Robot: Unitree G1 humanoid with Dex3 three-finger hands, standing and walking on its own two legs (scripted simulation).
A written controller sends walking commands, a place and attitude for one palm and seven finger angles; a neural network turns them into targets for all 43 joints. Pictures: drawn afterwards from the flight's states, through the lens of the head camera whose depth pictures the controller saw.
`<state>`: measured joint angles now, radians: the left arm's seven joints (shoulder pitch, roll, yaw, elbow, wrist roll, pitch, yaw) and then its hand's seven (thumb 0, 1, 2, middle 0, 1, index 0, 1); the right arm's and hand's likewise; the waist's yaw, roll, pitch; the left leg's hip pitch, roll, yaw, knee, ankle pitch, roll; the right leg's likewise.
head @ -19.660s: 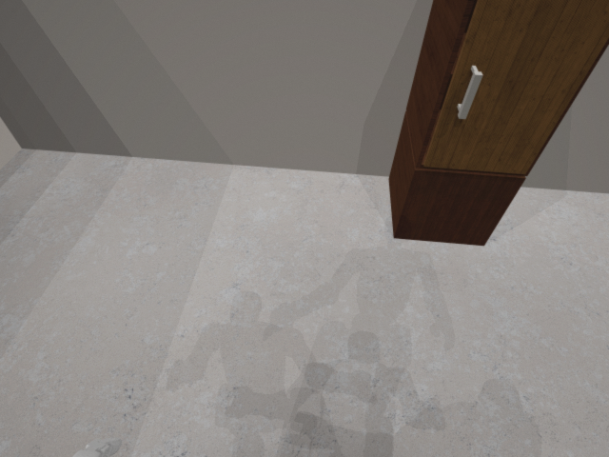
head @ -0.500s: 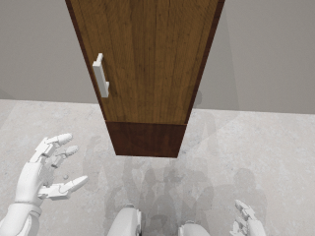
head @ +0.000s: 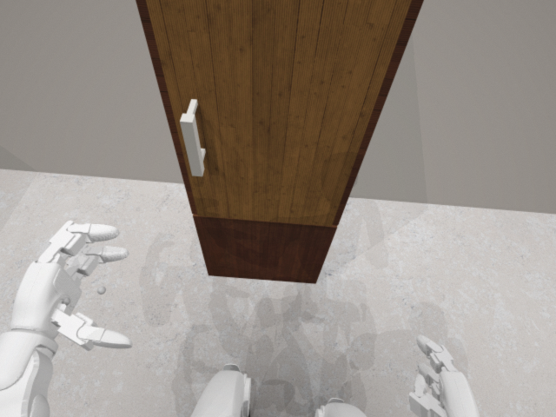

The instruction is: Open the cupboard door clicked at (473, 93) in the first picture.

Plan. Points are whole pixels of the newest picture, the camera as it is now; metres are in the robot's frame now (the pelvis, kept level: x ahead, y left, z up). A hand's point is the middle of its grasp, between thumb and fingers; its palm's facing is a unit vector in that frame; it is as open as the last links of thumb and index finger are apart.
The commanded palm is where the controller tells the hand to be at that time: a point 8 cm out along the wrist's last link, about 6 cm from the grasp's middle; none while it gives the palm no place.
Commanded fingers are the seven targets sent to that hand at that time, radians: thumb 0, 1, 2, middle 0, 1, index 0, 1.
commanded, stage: raise the hand with hooked fingers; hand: left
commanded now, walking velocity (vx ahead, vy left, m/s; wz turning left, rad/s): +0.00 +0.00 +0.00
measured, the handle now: (195, 139) +0.56 +0.20 +0.03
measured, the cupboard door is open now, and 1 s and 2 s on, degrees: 0 0 0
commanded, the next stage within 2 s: move the hooked fingers beside the handle in 0.78 s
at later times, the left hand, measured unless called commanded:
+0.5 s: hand (105, 259) +0.30 +0.26 +0.05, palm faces +0.00 -1.00 -0.04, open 14.0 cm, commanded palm +0.27 +0.30 +0.06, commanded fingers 0.00 -0.50 0.30 -0.30 -1.20 -0.30 -1.20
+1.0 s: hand (109, 255) +0.30 +0.25 +0.05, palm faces +0.02 -1.00 -0.04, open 14.0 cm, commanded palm +0.29 +0.30 +0.05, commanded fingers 0.00 -0.50 0.30 -0.30 -1.20 -0.30 -1.20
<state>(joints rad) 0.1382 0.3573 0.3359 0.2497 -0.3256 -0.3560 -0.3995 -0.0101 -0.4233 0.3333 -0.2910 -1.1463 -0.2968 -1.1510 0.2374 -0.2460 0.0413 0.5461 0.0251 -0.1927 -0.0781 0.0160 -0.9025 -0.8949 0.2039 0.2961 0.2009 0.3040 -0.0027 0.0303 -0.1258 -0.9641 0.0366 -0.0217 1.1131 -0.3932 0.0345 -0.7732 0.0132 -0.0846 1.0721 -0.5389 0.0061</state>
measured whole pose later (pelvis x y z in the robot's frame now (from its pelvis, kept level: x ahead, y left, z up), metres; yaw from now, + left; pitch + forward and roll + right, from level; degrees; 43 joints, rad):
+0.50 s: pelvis +0.01 -0.01 +0.00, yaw -1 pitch +15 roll -3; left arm 0.00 0.41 0.43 0.43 -0.37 -0.35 -0.51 -0.02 -0.50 0.30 -0.30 -1.20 -0.30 -1.20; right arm 0.29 -0.28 0.02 0.56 0.03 -0.18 -0.08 0.02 -0.90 -0.89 0.20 0.30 0.20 0.30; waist -0.02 0.03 -0.13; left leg -0.95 0.05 -0.01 1.09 -0.40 0.02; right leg -0.77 0.03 -0.07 1.06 -0.54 -0.01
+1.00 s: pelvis +0.01 -0.01 +0.00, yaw +0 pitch +15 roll -3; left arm -0.04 0.40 0.42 0.47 -0.36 -0.37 -0.51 -0.02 -0.50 0.30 -0.30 -1.20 -0.30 -1.20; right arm 0.26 -0.27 0.03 0.56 0.03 -0.17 -0.08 0.02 -0.90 -0.89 0.20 0.30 0.20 0.30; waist -0.01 0.03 -0.13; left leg -0.96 0.05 -0.01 1.10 -0.41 0.02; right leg -0.78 0.02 -0.07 1.07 -0.56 -0.01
